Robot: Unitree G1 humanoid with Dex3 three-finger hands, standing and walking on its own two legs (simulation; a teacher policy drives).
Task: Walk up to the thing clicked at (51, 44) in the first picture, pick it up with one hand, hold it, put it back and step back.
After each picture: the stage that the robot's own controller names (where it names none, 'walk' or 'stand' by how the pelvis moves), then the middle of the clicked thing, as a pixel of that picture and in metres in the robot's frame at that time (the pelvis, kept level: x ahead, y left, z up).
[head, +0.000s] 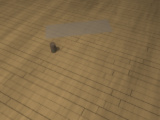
stand; (53, 47) +1.33 +0.36 -0.72
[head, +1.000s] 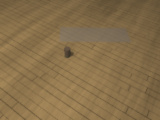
walk; (67, 52) +1.22 +0.15 -0.70
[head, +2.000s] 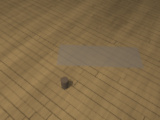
walk; (64, 83) +0.76 +0.17 -0.70
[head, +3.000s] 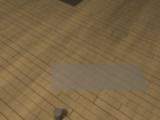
stand; (58, 114) +0.48 +0.19 -0.71
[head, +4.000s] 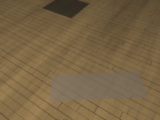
stand; out of the picture +0.45 +0.21 -0.72
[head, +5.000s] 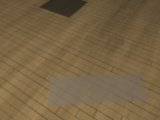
stand; out of the picture +0.39 +0.22 -0.73
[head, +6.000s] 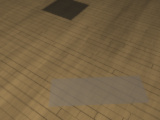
stand; out of the picture +0.40 +0.21 -0.73
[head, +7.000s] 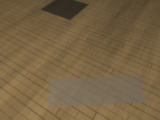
stand; out of the picture +0.39 +0.23 -0.73
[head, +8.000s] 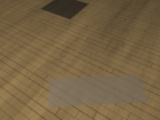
stand; out of the picture +0.40 +0.23 -0.73
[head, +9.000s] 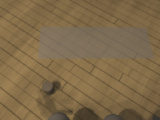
go down; (48, 88) +0.45 +0.22 -0.54
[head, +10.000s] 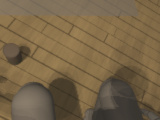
go down; (13, 54) +0.48 +0.28 -0.30
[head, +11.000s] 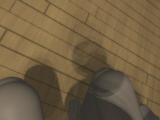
close in; out of the picture +0.46 +0.31 -0.25
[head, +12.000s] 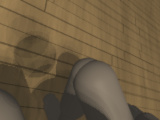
close; out of the picture +0.44 +0.34 -0.22
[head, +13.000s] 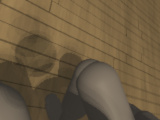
lift; out of the picture +0.43 +0.32 -0.23
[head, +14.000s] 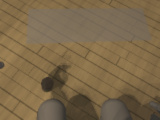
close; (47, 85) +0.42 +0.20 -0.44
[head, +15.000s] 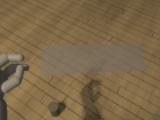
stand; (54, 109) +0.41 +0.18 -0.57
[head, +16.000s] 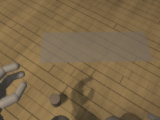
go down; (55, 100) +0.41 +0.18 -0.54
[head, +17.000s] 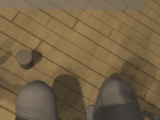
stand; (25, 60) +0.44 +0.22 -0.32
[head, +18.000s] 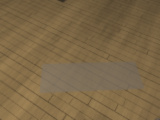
stand; out of the picture +0.37 +0.16 -0.64
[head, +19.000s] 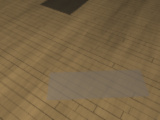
stand; out of the picture +0.38 +0.16 -0.66
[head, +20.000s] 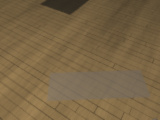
stand; out of the picture +0.37 +0.16 -0.66
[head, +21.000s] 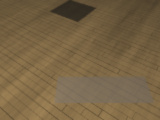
stand; out of the picture +0.40 +0.15 -0.72
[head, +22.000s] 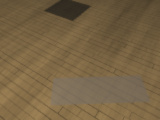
stand; out of the picture +0.37 +0.17 -0.73
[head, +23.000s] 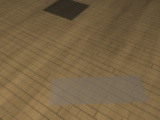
stand; out of the picture +0.36 +0.18 -0.73
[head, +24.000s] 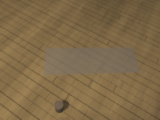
walk; (59, 106) +0.44 +0.13 -0.71
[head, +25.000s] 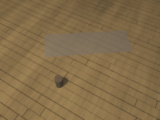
walk; (59, 81) +0.66 +0.20 -0.70
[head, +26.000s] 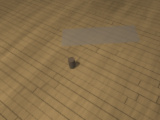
stand; (71, 63) +0.99 +0.20 -0.70
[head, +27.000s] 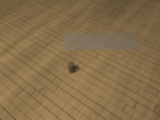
stand; (71, 67) +0.98 +0.14 -0.71
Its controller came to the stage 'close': yes
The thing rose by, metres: 0.01
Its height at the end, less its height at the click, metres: +0.00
